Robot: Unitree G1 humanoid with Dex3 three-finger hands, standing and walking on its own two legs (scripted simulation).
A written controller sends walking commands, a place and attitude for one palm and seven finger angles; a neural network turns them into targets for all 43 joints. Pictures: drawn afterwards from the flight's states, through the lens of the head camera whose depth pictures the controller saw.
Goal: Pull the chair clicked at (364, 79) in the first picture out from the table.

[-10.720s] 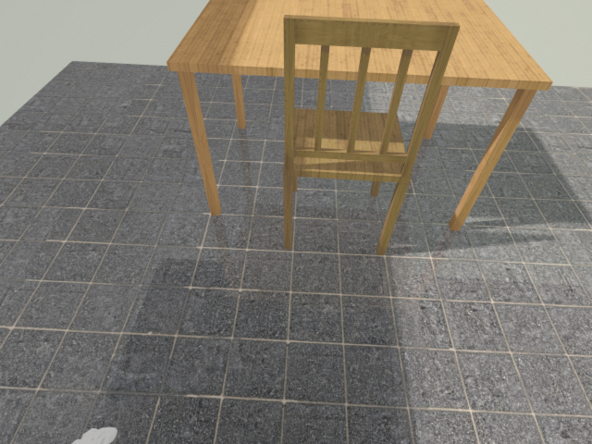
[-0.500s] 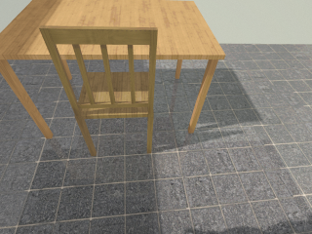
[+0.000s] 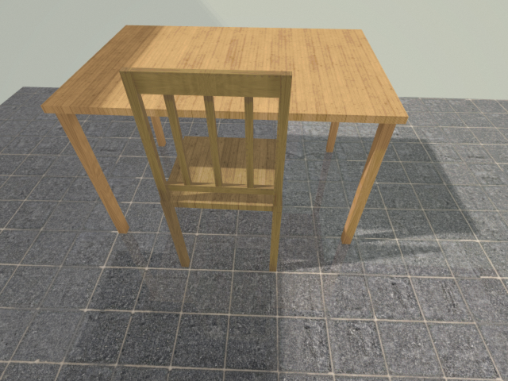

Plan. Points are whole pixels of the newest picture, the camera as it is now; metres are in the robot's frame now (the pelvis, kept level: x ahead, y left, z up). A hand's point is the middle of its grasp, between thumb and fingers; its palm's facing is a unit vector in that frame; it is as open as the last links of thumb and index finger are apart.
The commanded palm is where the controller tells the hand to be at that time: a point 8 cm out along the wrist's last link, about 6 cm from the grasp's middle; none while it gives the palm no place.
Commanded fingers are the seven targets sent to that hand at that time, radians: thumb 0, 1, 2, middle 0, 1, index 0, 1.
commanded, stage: take the last steps up to it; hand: left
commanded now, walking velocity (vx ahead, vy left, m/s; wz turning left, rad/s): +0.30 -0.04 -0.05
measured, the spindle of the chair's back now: (214, 145) +0.76 +0.18 -0.08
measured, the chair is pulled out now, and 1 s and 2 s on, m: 0.00 0.00 0.00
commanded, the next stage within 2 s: come to a stop and stand still in 0.76 s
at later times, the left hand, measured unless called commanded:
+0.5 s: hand (159, 336) +0.24 +0.22 -0.17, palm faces -0.04 -0.98 -0.19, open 7.4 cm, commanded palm none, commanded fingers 0.00 0.90 0.90 -0.20 -0.30 -0.20 -0.30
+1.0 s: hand (199, 299) +0.33 +0.16 -0.19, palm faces +0.02 -0.98 -0.17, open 7.3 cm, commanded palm none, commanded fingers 0.00 0.90 0.90 -0.20 -0.30 -0.20 -0.30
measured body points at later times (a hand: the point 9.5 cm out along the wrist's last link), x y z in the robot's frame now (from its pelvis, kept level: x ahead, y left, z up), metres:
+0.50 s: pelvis +0.14 +0.03 -0.01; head +0.15 +0.03 +0.44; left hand +0.24 +0.27 -0.15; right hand +0.07 -0.17 -0.16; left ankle +0.07 +0.15 -0.75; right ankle +0.25 -0.11 -0.70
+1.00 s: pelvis +0.31 -0.02 -0.01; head +0.32 -0.01 +0.44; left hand +0.33 +0.21 -0.18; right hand +0.36 -0.25 -0.16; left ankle +0.35 +0.09 -0.75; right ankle +0.29 -0.12 -0.75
